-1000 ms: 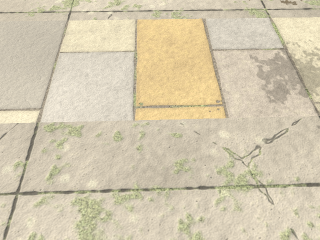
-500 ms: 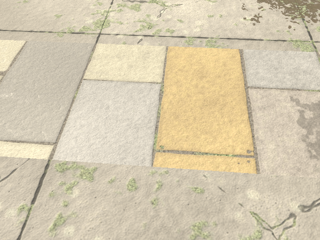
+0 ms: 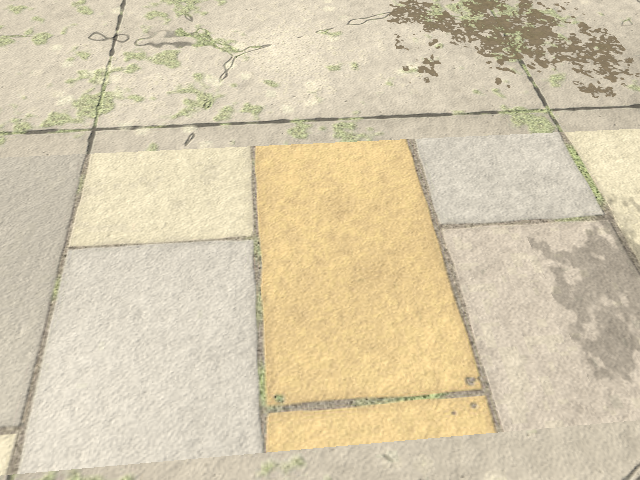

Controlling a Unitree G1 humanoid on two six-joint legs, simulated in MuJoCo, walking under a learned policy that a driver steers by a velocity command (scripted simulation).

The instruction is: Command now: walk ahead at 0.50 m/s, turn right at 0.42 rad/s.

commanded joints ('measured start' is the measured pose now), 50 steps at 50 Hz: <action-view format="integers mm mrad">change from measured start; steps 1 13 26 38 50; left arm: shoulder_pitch -9 -46 55 137 -4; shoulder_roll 28 82 80 122 119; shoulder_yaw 6 23 13 20 8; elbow -52 -178 -67 -16 -154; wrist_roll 6 6 54 28 36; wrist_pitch -5 3 -68 -23 -82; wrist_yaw -11 -77 -18 20 -1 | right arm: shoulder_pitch -51 11 -77 -330 -100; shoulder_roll -141 -234 -105 -72 -144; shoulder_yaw -22 -46 -30 -5 -39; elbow -62 -63 -89 -234 -264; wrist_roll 0 32 54 43 31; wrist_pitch -12 57 57 43 28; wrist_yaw -18 -44 -13 53 19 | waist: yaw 29 108 31 89 55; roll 99 160 9 -10 44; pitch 40 -42 13 83 -63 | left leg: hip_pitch -13 199 -587 -650 -35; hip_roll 278 339 206 110 225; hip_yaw -94 65 -283 -102 -541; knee -148 290 818 367 -24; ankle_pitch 290 1044 59 151 243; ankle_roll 85 35 -46 15 258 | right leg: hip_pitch -39 286 544 834 76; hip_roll -13 152 -112 -169 -5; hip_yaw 9 -242 -81 -300 -13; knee -121 -384 -866 -765 149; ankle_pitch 153 -87 250 551 -240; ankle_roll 8 -112 -159 -86 47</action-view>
